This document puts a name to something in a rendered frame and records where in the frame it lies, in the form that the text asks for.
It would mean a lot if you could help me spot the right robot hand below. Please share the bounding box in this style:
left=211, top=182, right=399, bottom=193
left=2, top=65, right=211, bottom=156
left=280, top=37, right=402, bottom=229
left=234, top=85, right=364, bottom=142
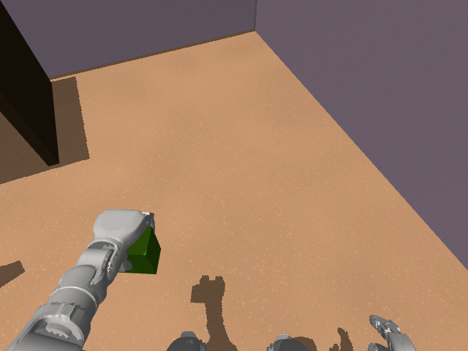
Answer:
left=368, top=315, right=416, bottom=351

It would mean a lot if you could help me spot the left robot hand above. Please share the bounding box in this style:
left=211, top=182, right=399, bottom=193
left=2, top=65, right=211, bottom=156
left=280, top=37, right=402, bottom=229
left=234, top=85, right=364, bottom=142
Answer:
left=93, top=209, right=155, bottom=272

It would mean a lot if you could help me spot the carton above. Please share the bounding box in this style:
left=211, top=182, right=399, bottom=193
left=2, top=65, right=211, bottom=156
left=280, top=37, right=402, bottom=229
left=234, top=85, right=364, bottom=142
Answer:
left=118, top=226, right=161, bottom=274

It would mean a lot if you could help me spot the left robot arm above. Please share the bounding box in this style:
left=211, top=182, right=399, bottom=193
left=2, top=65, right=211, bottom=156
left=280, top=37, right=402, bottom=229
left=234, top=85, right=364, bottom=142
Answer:
left=5, top=237, right=126, bottom=351

